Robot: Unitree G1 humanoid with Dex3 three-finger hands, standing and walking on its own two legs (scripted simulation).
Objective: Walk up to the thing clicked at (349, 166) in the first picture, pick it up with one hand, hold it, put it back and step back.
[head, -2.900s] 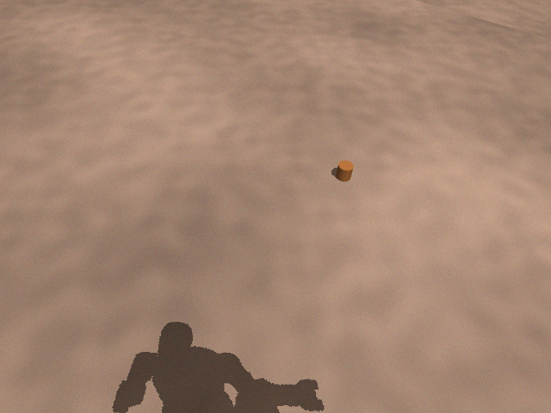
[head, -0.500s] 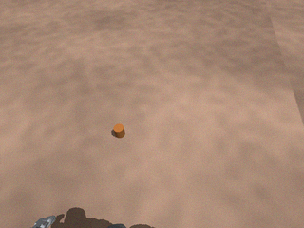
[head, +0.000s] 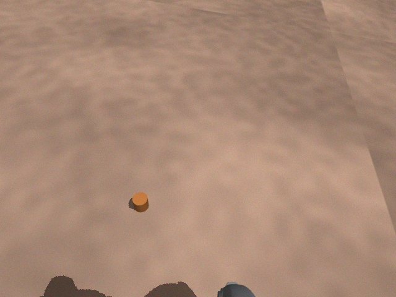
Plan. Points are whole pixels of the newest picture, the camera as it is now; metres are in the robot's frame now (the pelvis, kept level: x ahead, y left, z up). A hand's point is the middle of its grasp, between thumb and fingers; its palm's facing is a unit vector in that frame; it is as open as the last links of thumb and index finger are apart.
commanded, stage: walk up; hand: left
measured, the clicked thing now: (140, 202) +0.70 +0.24 -0.73
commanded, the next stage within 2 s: none
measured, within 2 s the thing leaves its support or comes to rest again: neither
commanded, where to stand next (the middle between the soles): +0.31 -0.01 m, yaw +2 degrees
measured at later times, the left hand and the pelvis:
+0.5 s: hand (77, 266) +0.22 +0.26 -0.14, palm faces +0.00 -0.93 -0.38, open 7.4 cm; pelvis +0.17 -0.02 -0.01, yaw +2 degrees
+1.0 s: hand (87, 232) +0.31 +0.27 -0.17, palm faces -0.01 -0.93 -0.37, open 7.4 cm; pelvis +0.25 +0.00 -0.02, yaw +2 degrees
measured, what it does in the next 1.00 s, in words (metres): walks ahead: right foot, then left foot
